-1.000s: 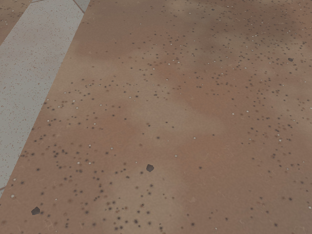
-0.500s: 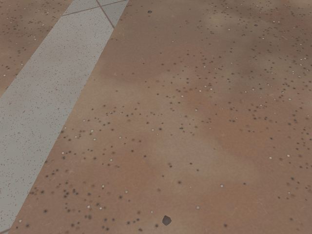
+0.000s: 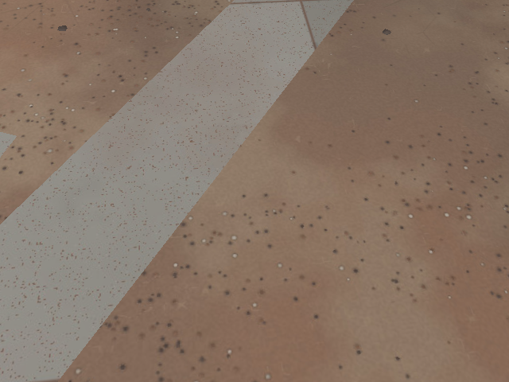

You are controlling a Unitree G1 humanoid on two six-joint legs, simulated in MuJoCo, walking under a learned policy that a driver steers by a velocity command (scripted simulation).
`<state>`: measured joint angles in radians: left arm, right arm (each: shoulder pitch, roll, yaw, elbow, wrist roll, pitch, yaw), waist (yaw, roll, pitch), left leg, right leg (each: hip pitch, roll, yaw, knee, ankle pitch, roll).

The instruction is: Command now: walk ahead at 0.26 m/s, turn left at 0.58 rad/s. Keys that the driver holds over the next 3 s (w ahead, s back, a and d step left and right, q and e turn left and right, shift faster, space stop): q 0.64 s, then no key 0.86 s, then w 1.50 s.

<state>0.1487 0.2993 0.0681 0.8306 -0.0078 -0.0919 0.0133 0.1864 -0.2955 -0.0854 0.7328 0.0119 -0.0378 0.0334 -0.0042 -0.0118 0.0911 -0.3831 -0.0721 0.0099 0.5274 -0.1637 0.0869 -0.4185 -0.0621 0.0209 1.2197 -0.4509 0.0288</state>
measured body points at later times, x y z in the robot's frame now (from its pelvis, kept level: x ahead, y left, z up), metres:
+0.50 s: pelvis +0.15 -0.04 +0.00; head +0.19 -0.04 +0.45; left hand +0.23 +0.27 -0.08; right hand +0.38 -0.28 -0.10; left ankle +0.05 +0.07 -0.65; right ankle +0.24 -0.13 -0.73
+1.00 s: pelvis +0.14 +0.01 +0.01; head +0.14 +0.05 +0.46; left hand +0.10 +0.32 -0.12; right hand +0.40 -0.14 -0.07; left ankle +0.10 +0.09 -0.73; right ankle +0.20 -0.13 -0.68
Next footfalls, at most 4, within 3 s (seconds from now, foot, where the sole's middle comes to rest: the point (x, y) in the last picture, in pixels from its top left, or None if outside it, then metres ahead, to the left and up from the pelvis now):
0.36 right None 0.28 -0.12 -0.77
0.78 left None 0.13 0.11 -0.77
1.14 right None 0.23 -0.10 -0.77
2.18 left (139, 372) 0.44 0.29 -0.77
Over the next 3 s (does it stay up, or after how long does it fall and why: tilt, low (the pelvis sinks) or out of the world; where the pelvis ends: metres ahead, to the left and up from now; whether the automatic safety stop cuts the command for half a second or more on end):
stays up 0.76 0.28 0.02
